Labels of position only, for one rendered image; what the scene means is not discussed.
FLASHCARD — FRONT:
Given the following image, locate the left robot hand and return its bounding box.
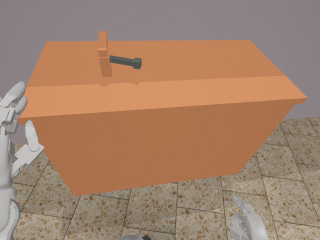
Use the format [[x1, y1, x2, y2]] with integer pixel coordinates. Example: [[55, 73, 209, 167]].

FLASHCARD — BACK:
[[0, 81, 44, 188]]

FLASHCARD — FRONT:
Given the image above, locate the tap lever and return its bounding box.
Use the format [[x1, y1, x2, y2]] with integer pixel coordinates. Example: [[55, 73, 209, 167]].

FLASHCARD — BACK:
[[109, 55, 142, 70]]

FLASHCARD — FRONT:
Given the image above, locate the left robot forearm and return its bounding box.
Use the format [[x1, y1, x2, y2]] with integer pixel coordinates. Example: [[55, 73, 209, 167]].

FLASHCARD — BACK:
[[0, 186, 21, 240]]

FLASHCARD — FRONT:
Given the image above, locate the right robot hand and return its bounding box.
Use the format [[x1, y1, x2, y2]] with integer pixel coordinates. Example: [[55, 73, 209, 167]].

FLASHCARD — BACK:
[[229, 195, 269, 240]]

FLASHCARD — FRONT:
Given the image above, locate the counter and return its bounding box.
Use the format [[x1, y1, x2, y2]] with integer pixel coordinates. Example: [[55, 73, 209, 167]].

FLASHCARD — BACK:
[[17, 31, 307, 196]]

